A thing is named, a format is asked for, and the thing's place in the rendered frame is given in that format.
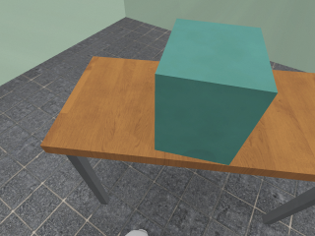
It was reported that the carton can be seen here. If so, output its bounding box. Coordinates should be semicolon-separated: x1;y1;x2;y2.
155;19;278;165

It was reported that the table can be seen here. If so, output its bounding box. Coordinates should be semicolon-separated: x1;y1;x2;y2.
40;56;315;225

